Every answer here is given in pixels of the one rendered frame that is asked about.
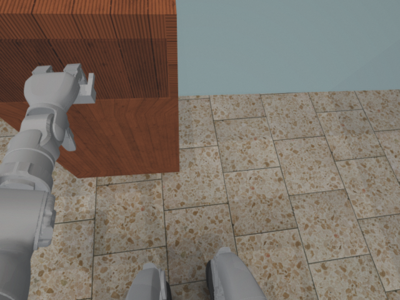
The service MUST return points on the robot thigh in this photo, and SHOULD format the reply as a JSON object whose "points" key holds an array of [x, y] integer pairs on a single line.
{"points": [[149, 284], [230, 273]]}

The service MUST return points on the robot left forearm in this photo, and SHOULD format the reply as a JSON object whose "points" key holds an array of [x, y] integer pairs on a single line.
{"points": [[32, 153]]}

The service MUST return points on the right robot thigh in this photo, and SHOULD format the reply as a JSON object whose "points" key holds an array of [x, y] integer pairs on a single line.
{"points": [[230, 273]]}

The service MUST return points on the left robot upper arm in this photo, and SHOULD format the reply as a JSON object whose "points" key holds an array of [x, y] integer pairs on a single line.
{"points": [[27, 220]]}

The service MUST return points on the cabinet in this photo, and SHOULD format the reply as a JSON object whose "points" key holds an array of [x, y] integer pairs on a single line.
{"points": [[114, 137]]}

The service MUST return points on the handle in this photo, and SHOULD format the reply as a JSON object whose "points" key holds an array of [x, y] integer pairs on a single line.
{"points": [[87, 93]]}

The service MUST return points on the drawer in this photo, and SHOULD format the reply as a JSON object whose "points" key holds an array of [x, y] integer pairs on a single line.
{"points": [[123, 68]]}

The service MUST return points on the robot left hand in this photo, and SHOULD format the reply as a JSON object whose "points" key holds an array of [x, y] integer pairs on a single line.
{"points": [[58, 88]]}

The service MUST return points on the left robot thigh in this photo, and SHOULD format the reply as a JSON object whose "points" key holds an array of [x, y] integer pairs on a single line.
{"points": [[149, 284]]}

